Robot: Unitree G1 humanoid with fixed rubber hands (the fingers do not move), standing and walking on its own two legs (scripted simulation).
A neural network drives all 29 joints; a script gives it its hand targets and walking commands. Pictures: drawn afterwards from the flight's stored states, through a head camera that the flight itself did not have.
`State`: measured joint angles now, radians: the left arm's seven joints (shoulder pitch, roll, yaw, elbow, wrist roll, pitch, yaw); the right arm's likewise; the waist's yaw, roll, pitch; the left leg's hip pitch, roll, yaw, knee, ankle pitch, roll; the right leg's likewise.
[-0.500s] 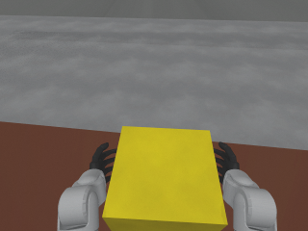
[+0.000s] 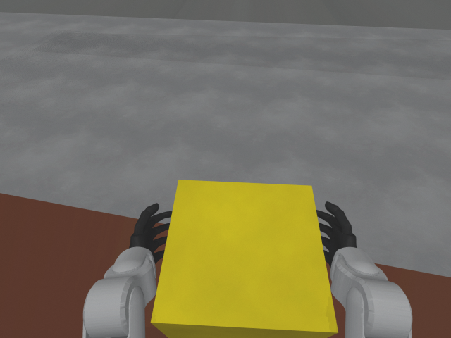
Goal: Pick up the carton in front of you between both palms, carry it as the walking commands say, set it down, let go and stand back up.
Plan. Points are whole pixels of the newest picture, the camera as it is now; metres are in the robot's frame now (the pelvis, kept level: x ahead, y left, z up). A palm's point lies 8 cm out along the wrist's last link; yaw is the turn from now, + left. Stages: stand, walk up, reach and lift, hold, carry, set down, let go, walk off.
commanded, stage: carry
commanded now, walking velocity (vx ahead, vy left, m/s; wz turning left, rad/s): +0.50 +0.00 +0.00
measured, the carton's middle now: (239, 272) +0.23 +0.00 +0.02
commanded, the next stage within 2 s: none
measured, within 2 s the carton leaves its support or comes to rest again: neither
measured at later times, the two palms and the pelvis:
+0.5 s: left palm (180, 111) +0.62 +0.16 +0.09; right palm (300, 111) +0.60 -0.14 +0.10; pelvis +0.33 +0.03 -0.01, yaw -2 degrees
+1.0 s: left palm (214, 59) +0.99 +0.10 +0.07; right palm (298, 58) +0.99 -0.20 +0.06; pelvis +0.65 -0.04 -0.02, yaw -2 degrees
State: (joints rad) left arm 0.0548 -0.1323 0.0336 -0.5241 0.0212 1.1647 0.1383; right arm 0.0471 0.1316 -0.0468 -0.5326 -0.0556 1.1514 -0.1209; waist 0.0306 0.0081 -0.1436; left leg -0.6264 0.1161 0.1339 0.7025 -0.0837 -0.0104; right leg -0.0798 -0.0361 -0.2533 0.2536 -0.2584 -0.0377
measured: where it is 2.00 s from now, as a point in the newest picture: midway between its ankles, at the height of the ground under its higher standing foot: (239, 174)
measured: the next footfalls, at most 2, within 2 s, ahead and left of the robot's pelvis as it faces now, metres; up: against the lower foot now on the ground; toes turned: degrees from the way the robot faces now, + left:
left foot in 0.16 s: +0.30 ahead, +0.11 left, +0.00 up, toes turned +11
right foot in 0.66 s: +0.63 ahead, -0.09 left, +0.00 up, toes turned -8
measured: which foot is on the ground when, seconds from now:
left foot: up 0.00-0.14, down 0.16-0.66, up 0.68-1.00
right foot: down 0.00-0.18, up 0.20-0.64, down 0.66-1.00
